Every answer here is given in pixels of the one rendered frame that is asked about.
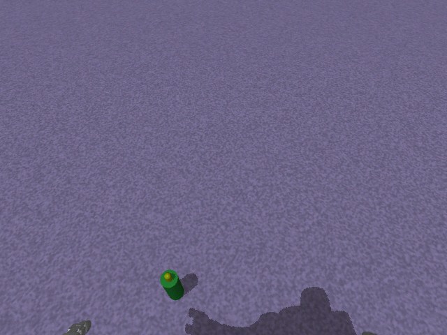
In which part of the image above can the bottle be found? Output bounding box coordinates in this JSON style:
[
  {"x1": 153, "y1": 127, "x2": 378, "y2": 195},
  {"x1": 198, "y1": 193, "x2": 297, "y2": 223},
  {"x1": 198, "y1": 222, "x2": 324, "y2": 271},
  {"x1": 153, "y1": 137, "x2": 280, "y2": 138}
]
[{"x1": 160, "y1": 270, "x2": 184, "y2": 300}]

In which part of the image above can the left robot hand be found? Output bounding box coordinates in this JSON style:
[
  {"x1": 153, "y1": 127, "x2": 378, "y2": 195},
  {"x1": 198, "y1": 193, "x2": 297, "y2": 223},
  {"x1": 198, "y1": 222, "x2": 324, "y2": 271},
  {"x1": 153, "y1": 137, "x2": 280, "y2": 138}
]
[{"x1": 62, "y1": 320, "x2": 91, "y2": 335}]

